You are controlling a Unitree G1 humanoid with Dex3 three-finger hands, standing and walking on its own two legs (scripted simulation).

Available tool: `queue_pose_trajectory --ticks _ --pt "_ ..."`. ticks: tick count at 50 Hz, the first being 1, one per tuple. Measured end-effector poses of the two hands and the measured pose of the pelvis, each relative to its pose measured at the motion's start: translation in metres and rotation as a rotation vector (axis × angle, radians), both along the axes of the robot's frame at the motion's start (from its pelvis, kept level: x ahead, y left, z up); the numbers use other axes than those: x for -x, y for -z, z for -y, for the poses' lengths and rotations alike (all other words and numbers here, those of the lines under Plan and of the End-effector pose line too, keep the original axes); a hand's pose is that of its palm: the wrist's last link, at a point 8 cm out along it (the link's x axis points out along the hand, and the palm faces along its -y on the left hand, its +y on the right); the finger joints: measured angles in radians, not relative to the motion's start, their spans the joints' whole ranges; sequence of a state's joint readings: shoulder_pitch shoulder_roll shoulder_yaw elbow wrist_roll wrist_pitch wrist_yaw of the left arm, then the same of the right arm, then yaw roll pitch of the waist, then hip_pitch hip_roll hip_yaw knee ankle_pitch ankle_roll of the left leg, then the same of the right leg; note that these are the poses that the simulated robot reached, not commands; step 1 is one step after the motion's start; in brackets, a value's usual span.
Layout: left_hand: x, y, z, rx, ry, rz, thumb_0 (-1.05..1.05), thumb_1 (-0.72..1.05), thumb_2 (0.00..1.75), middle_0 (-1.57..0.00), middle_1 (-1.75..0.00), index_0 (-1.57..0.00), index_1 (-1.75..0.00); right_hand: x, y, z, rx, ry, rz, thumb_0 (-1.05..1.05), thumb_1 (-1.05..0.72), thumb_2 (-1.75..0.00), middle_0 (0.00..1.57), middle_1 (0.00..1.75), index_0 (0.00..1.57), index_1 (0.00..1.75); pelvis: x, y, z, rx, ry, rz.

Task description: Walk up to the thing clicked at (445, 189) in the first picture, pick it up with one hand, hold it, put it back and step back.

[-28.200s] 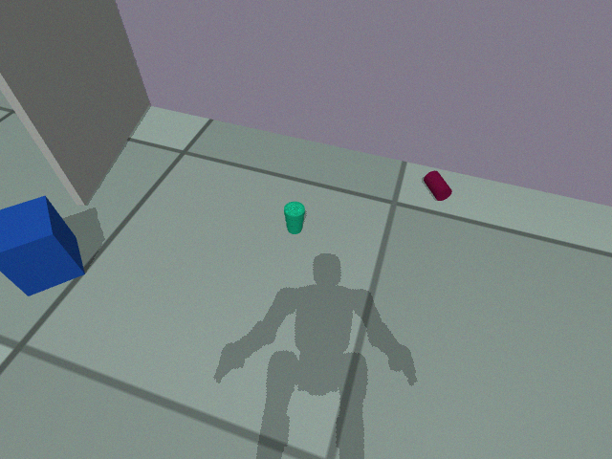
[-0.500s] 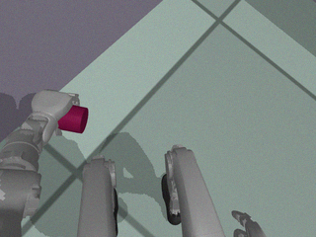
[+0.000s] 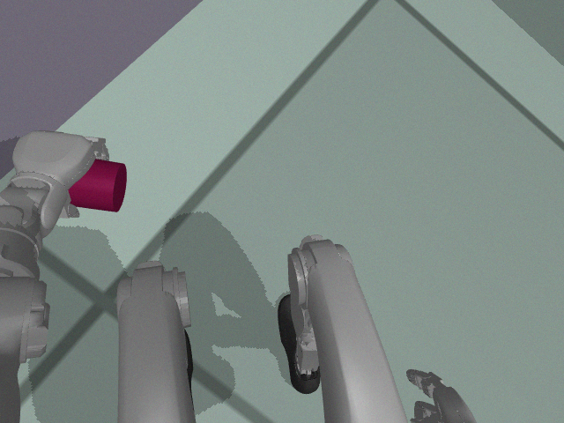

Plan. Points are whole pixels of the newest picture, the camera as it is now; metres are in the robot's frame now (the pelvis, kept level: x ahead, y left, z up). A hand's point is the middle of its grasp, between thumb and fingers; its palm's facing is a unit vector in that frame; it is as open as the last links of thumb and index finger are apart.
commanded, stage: crouch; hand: left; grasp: from above
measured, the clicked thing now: (76, 181) +0.46 +0.24 -0.19
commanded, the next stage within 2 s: lower in 0.38 s
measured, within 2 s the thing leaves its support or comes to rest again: rests again in 1.82 s
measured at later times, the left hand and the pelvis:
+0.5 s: hand (78, 186) +0.46 +0.24 -0.22, palm faces -0.49 +0.06 -0.87, open 10.3 cm; pelvis -0.01 +0.00 -0.04, yaw -1 degrees
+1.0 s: hand (92, 195) +0.45 +0.24 -0.28, palm faces -0.48 +0.04 -0.88, open 10.3 cm; pelvis +0.00 +0.00 -0.08, yaw -3 degrees
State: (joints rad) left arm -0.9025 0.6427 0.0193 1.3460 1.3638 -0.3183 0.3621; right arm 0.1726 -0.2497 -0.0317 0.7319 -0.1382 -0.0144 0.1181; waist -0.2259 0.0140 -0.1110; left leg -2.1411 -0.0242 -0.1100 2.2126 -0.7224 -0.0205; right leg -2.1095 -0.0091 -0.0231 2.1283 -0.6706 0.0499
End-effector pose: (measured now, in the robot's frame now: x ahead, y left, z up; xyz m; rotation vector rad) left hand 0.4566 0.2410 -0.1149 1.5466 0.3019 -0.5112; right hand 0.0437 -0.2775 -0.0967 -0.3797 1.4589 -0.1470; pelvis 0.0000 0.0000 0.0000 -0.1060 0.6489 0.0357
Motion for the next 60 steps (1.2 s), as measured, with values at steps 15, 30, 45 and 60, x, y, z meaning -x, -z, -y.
queue_pose_trajectory --ticks 15,30,45,60 --pt "0.000 0.034 0.002 0.003 0.027 0.009 -0.02 -0.07 0.61 -0.61 -0.60 -0.67 -0.60 0.025 0.025 0.000 0.004 0.020 -0.053 0.00 -0.93 -0.91 0.20 0.30 0.20 0.30 0.006 0.030 -0.001 0.003 0.005 0.014" --pt "-0.008 0.054 0.000 -0.005 -0.002 -0.009 -0.03 -0.09 0.64 -0.61 -0.61 -0.67 -0.61 0.021 0.044 0.000 -0.014 -0.015 -0.052 0.00 -0.93 -0.91 0.20 0.30 0.20 0.30 0.004 0.048 0.002 0.004 0.009 0.023" --pt "-0.003 0.099 0.002 0.037 0.027 -0.002 -0.02 -0.08 0.61 -0.62 -0.59 -0.68 -0.59 0.023 0.055 0.008 0.028 -0.044 -0.084 0.00 -0.92 -0.91 0.20 0.30 0.20 0.30 0.004 0.071 0.002 0.022 0.024 0.051" --pt "-0.015 0.125 0.006 0.010 0.005 -0.009 -0.02 -0.06 0.61 -0.60 -0.58 -0.66 -0.59 0.023 0.065 0.000 0.012 -0.069 -0.079 0.00 -0.91 -0.90 0.20 0.30 0.20 0.30 0.001 0.085 0.000 0.040 0.038 0.063"
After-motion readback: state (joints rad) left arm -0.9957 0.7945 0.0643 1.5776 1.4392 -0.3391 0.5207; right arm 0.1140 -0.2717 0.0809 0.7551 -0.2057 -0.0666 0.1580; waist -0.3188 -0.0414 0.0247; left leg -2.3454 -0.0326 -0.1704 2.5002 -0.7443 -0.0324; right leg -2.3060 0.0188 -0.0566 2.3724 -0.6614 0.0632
